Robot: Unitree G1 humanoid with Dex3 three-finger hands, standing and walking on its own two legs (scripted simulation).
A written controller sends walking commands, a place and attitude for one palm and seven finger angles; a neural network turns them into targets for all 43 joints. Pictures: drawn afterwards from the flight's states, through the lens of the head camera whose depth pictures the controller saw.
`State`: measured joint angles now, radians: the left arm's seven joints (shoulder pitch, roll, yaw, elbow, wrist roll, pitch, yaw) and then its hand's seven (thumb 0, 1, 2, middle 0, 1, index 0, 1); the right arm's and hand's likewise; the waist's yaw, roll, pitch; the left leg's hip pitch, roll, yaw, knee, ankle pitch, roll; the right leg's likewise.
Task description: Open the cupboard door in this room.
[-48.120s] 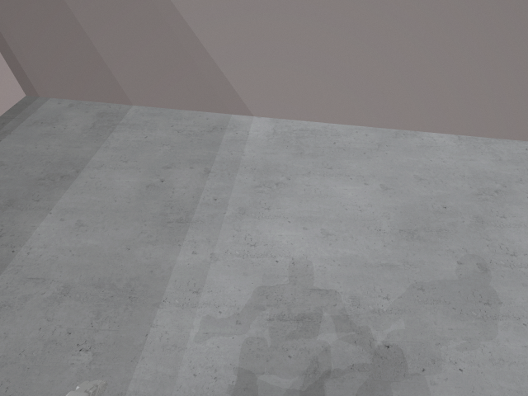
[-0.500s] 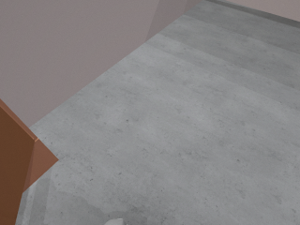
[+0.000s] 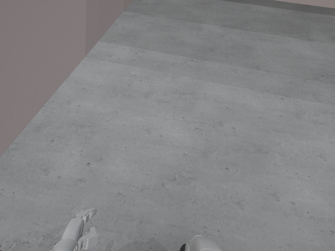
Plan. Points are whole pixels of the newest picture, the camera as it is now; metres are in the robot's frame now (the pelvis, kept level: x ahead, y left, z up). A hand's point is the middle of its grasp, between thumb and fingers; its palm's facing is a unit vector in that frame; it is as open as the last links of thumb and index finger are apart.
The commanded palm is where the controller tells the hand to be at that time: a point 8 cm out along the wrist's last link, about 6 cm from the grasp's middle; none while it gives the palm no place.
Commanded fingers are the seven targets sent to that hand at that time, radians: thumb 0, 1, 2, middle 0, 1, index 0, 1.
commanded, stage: walk to a spot facing it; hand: left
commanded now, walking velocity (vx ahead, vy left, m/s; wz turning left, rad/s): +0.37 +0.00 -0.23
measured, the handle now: out of the picture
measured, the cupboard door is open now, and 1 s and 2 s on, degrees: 46 46 46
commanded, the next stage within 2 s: turn to face it in 0.80 s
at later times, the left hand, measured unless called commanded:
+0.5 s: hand (106, 190) +0.30 +0.18 -0.14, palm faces -0.11 -0.98 -0.18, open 7.3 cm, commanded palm none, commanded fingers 0.00 0.90 0.90 -0.20 -0.30 -0.20 -0.30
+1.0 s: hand (133, 138) +0.49 +0.12 -0.17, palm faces -0.16 -0.97 -0.18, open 7.3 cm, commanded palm none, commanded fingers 0.00 0.90 0.90 -0.20 -0.30 -0.20 -0.30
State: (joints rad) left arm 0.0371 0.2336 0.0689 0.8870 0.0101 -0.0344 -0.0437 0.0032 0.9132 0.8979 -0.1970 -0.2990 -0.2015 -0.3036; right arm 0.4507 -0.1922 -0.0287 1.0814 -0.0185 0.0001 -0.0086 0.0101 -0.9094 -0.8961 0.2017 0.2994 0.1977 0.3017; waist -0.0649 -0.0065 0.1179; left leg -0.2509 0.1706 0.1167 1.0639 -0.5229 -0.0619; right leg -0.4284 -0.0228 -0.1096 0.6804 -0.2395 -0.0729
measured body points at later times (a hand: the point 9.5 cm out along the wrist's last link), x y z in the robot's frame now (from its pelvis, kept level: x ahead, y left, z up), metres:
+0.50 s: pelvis +0.23 +0.00 +0.03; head +0.25 +0.00 +0.48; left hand +0.30 +0.24 -0.13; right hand +0.23 -0.24 -0.12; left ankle +0.24 +0.13 -0.72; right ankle +0.21 -0.13 -0.66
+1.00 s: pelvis +0.46 -0.06 +0.01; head +0.49 -0.05 +0.46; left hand +0.50 +0.17 -0.15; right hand +0.48 -0.30 -0.13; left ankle +0.52 +0.05 -0.72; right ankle +0.35 -0.16 -0.66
